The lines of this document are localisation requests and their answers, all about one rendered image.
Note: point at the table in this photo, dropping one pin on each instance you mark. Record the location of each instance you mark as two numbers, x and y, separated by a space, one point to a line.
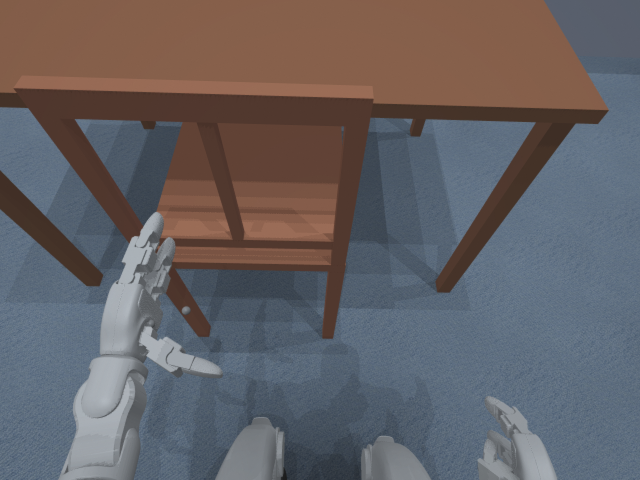
478 60

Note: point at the left robot hand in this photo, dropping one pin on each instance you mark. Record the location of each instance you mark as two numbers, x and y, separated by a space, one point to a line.
133 300

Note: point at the chair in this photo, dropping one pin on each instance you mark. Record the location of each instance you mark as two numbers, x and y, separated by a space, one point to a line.
259 179

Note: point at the robot thigh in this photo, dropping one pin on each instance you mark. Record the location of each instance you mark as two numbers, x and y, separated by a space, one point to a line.
390 461
256 454

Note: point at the right robot thigh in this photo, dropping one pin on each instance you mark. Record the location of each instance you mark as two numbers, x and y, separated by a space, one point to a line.
390 461

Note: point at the robot left forearm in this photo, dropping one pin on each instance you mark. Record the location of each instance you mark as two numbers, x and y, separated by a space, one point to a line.
108 409

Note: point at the right robot hand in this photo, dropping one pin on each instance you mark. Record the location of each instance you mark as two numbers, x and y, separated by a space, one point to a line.
524 458

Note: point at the left robot thigh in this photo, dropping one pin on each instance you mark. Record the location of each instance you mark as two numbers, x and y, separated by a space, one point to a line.
256 454

